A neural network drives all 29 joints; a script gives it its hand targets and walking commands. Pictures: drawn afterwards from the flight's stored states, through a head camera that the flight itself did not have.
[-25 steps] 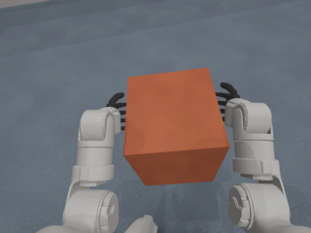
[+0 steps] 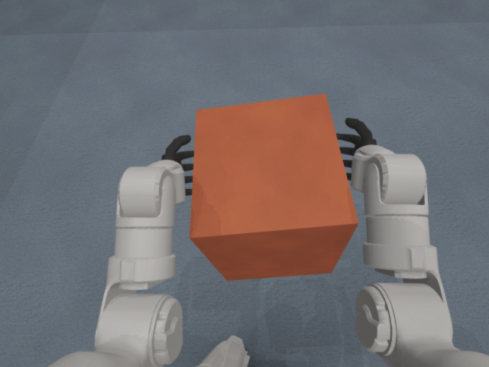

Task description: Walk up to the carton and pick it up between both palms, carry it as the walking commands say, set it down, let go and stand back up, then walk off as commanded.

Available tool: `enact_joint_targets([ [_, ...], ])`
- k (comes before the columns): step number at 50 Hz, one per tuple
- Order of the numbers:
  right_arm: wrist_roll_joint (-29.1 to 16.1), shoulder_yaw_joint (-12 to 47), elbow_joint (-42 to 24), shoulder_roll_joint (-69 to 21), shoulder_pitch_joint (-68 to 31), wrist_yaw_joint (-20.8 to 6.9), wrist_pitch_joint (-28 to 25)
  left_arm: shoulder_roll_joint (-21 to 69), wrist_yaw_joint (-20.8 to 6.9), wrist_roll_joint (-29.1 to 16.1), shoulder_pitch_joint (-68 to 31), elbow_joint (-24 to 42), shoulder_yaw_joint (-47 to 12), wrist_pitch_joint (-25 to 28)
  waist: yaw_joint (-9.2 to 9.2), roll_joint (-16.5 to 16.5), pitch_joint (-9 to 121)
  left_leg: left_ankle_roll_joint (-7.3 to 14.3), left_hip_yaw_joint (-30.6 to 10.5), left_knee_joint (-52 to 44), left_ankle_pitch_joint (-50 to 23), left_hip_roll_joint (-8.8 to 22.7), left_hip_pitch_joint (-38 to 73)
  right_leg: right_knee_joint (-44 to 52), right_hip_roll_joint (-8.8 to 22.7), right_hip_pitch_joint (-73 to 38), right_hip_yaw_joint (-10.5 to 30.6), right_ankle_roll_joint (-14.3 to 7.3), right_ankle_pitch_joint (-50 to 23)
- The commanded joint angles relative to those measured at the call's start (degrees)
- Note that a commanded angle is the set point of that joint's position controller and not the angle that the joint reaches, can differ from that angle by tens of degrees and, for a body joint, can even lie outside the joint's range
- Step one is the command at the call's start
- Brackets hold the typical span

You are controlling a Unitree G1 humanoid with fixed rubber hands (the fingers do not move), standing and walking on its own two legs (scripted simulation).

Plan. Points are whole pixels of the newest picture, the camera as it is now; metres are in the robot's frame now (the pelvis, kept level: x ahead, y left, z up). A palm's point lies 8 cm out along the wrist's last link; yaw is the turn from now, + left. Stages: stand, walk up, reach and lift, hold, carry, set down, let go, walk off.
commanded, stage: carry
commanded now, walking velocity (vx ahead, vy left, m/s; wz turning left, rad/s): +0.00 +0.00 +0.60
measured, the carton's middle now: (270, 199) +0.38 -0.02 +0.02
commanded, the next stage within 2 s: none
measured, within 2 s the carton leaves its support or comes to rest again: neither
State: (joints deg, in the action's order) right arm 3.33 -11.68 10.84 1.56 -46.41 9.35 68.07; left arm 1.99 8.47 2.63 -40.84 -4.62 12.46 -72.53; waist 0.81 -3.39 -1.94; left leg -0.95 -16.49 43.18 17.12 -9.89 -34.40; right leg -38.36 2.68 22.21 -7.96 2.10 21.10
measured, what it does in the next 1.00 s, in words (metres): steps on the spot, turning left: right foot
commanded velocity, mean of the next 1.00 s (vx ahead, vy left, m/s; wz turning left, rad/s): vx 0.00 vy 0.04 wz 0.66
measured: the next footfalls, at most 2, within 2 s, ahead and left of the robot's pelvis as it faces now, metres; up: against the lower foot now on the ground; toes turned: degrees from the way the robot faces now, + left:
right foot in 0.56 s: +0.03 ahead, -0.11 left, +0.00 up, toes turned +9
right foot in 1.04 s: +0.10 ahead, -0.07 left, +0.00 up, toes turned +22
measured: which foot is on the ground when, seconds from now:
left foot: down 0.00-1.00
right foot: down 0.00-0.22, up 0.24-0.54, down 0.56-0.82, up 0.84-1.00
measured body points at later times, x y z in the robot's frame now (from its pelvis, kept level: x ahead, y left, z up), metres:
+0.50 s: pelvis +0.01 +0.02 +0.00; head +0.09 +0.05 +0.45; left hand +0.34 +0.26 +0.07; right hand +0.44 -0.02 +0.09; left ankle +0.04 +0.11 -0.71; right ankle +0.00 -0.11 -0.69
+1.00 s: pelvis +0.02 +0.05 +0.00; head +0.08 +0.08 +0.44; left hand +0.27 +0.36 +0.07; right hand +0.43 +0.12 +0.09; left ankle +0.02 +0.15 -0.71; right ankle +0.05 -0.09 -0.69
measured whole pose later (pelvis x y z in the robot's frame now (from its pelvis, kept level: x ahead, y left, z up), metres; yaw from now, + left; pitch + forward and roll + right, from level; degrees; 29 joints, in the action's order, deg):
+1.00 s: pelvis +0.02 +0.05 +0.00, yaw +30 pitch +6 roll -3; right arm 3.5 -11.7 7.0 -0.1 -41.9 9.7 67.8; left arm 3.3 8.6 2.6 -37.3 -2.3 12.5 -71.9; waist 0.3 -3.1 -2.7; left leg 1.9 -12.3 42.7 15.4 -8.5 -31.8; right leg -51.0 4.9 26.5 -8.8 2.8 35.7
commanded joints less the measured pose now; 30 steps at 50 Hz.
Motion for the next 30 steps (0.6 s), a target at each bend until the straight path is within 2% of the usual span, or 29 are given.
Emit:
enact_joint_targets([
  [1, -27.1, 34.1, -13.6, -66.6, -42.8, -12.1, 0.5, 59.0, -10.8, -26.0, -55.3, 15.8, -36.0, 4.9, -0.96, 16.5, 41.0, -2.6, 12.6, 12.3, 14.6, 10.0, -12.5, 1.0, 27.4, -44.8, 9.9, -10.3, -60.6],
  [2, -27.3, 34.4, -12.6, -67.2, -42.1, -12.3, 0.9, 59.1, -10.9, -25.1, -53.9, 14.9, -35.5, 4.7, -0.99, 13.0, 38.2, -2.4, 13.0, 10.8, 11.8, 9.5, -11.6, 0.7, 25.3, -42.7, 6.7, -9.3, -56.9],
  [4, -28.3, 36.2, -13.7, -68.6, -43.2, -12.7, 1.0, 58.9, -11.0, -24.7, -53.4, 15.6, -35.1, 4.9, -0.83, 14.3, 37.3, -2.0, 14.0, 7.6, 6.9, 8.9, -9.3, -0.3, 22.0, -40.8, 2.1, -7.3, -55.3],
  [6, -27.8, 36.1, -13.8, -68.1, -41.7, -12.8, 1.3, 58.5, -11.3, -24.4, -52.1, 15.1, -34.3, 4.8, -0.84, 18.1, 36.8, -1.1, 15.9, 1.7, 3.6, 8.6, -5.4, -1.9, 20.4, -38.9, -1.2, -5.2, -53.2],
  [7, -27.7, 35.9, -13.8, -68.0, -41.8, -12.9, 1.4, 59.0, -11.4, -24.3, -51.6, 14.2, -34.3, 4.8, -0.71, 18.3, 37.0, -0.5, 16.4, -2.7, 2.3, 8.5, -2.8, -3.5, 19.9, -38.0, -2.2, -4.4, -53.1],
  [8, -27.1, 35.3, -12.4, -67.7, -39.7, -13.2, 1.6, 59.2, -11.3, -24.5, -51.5, 13.5, -34.9, 4.7, -0.01, 16.1, 36.8, 0.3, 16.8, -8.9, -2.2, 8.3, 2.1, -6.4, 18.5, -34.8, -4.6, -3.0, -51.6],
  [9, -27.0, 35.0, -11.2, -67.5, -38.1, -13.5, 1.7, 58.7, -11.3, -24.1, -50.2, 13.1, -34.7, 4.5, 0.84, 11.8, 38.2, 1.5, 15.6, -15.4, -9.6, 7.2, 11.5, -12.1, 15.8, -28.2, -6.3, -0.9, -48.8],
  [10, -26.5, 34.0, -9.4, -66.9, -36.3, -13.9, 1.8, 58.4, -11.2, -24.2, -49.2, 12.7, -34.9, 4.2, 1.22, 4.0, 40.9, 3.9, 2.1, -11.5, -35.0, 11.8, 26.1, -18.9, 12.1, -11.9, -3.7, 2.9, -33.6],
  [11, -25.8, 32.6, -6.1, -67.6, -33.0, -14.2, 2.0, 59.8, -11.2, -24.2, -46.4, 10.9, -34.9, 3.9, -0.31, -10.1, 41.8, 6.4, -15.1, -7.5, -71.4, 19.2, 38.8, -23.9, 4.5, 4.2, -1.7, 5.9, -2.3],
  [12, -26.3, 32.7, -6.5, -68.5, -32.9, -14.2, 1.4, 60.5, -11.4, -24.8, -47.5, 11.9, -35.7, 4.3, 0.05, -12.1, 40.3, 7.6, -21.9, -6.1, -90.0, 20.2, 46.5, -24.7, -1.7, 13.4, 1.9, 6.6, 20.2],
  [13, -26.0, 32.6, -7.5, -68.6, -33.4, -14.2, 1.1, 61.2, -11.4, -24.8, -48.8, 13.3, -36.6, 4.6, 0.47, -9.3, 40.0, 7.3, -21.0, -6.3, -86.1, 19.7, 47.1, -24.0, -2.6, 14.7, 5.3, 6.2, 21.4],
  [14, -25.8, 32.9, -8.8, -68.6, -32.8, -14.2, 1.1, 61.6, -11.3, -24.6, -47.5, 14.0, -36.7, 4.8, 0.71, -6.9, 40.2, 4.8, -19.5, -7.3, -81.0, 19.0, 46.9, -22.9, -3.1, 14.8, 5.3, 5.9, 20.0],
  [15, -26.6, 33.5, -11.4, -68.3, -36.0, -14.0, 0.7, 62.2, -11.2, -26.3, -50.7, 16.4, -38.0, 5.5, 0.56, -6.7, 40.3, 3.0, -19.3, -8.7, -74.0, 17.7, 45.3, -20.3, -3.3, 13.2, 6.1, 5.0, 19.0],
  [16, -27.2, 33.9, -13.9, -68.4, -37.2, -13.9, 0.5, 62.7, -10.9, -26.7, -51.1, 17.9, -38.6, 5.8, 0.47, -8.3, 40.3, 1.3, -17.7, -10.3, -67.6, 16.0, 43.9, -17.2, -3.2, 11.3, 6.3, 4.5, 17.5],
  [18, -27.8, 34.4, -16.7, -67.0, -42.1, -13.6, -0.1, 63.1, -10.3, -27.5, -55.2, 19.2, -39.1, 6.1, 0.52, -10.7, 40.8, 0.9, -17.6, -11.8, -60.7, 15.4, 40.5, -12.5, -3.8, 6.9, 6.5, 3.2, 13.9],
  [20, -27.7, 34.2, -17.0, -66.0, -43.2, -13.5, -0.2, 62.6, -9.8, -28.0, -57.7, 20.6, -39.3, 6.2, 0.55, -10.5, 41.4, 1.2, -18.3, -12.8, -57.0, 15.3, 38.0, -9.4, -3.9, 3.0, 6.8, 2.6, 11.3],
  [21, -27.5, 34.0, -17.0, -65.5, -42.7, -13.3, -0.2, 62.5, -9.7, -28.2, -57.7, 20.9, -39.3, 6.2, 0.58, -10.5, 42.4, 2.1, -18.8, -12.7, -54.0, 15.8, 37.1, -8.4, -3.7, 1.3, 7.5, 2.3, 10.2],
  [22, -27.0, 34.0, -16.9, -65.0, -42.2, -13.1, -0.2, 62.2, -9.7, -27.9, -56.9, 20.6, -38.9, 6.2, 0.7, -9.1, 42.2, 2.2, -18.3, -12.3, -53.4, 15.8, 35.1, -6.2, -3.5, -1.1, 7.7, 2.1, 9.3],
  [23, -26.7, 33.9, -16.3, -65.2, -41.4, -13.0, 0.0, 62.1, -9.7, -27.9, -56.6, 20.8, -38.6, 6.0, 0.7, -9.0, 42.7, 1.8, -16.6, -11.9, -51.0, 15.2, 32.8, -2.8, -3.3, -5.0, 7.3, 1.6, 8.1],
  [24, -26.3, 33.7, -16.2, -64.8, -41.0, -12.8, -0.1, 62.2, -9.8, -28.2, -57.1, 21.0, -38.7, 6.0, 0.57, -9.1, 43.4, 0.5, -14.1, -10.7, -51.2, 14.2, 29.0, 1.2, -2.2, -11.1, 7.1, 0.9, 6.3],
  [25, -26.0, 33.6, -15.8, -64.6, -40.2, -12.6, 0.0, 61.8, -9.9, -28.0, -56.3, 20.9, -38.5, 5.9, 0.18, -8.3, 44.0, -1.2, -10.9, -9.4, -47.3, 13.4, 22.7, 6.2, 0.5, -19.0, 6.9, 0.1, 2.6],
  [26, -26.3, 34.2, -15.5, -64.6, -42.2, -12.3, 0.1, 61.3, -9.9, -28.2, -58.2, 21.1, -38.9, 6.0, -0.62, -4.1, 43.0, -2.0, -5.9, -5.4, -35.1, 11.0, 13.5, 10.0, 5.7, -27.2, 8.5, -1.4, -6.3],
  [27, -26.0, 34.0, -14.6, -64.7, -40.9, -12.2, 0.3, 60.3, -10.1, -27.4, -55.4, 19.0, -38.3, 5.9, -1.37, 6.7, 42.4, -2.6, 2.6, 2.9, -13.8, 6.9, 2.3, 9.8, 16.1, -36.1, 12.1, -4.9, -24.8],
  [28, -26.2, 34.2, -14.7, -65.8, -40.3, -12.1, 0.3, 59.8, -10.3, -26.9, -54.0, 18.9, -38.0, 5.7, -1.55, 18.5, 42.4, -3.9, 10.3, 15.9, 15.4, 3.3, -8.6, 4.2, 27.5, -43.0, 17.1, -10.6, -47.2],
  [29, -26.8, 34.9, -14.7, -66.1, -41.5, -12.2, 0.1, 59.2, -10.7, -26.8, -54.5, 18.2, -38.1, 5.5, -0.98, 16.7, 40.5, -2.8, 11.6, 16.0, 17.8, 7.8, -14.2, 0.9, 28.7, -46.5, 14.0, -11.3, -58.6],
  [30, -26.9, 34.9, -13.2, -65.6, -40.5, -12.2, 0.4, 58.0, -11.0, -26.0, -54.2, 16.8, -37.5, 5.2, -1.14, 14.6, 40.1, -2.6, 11.7, 13.2, 16.0, 9.8, -13.5, 1.5, 28.6, -46.2, 11.6, -11.0, -57.7],
])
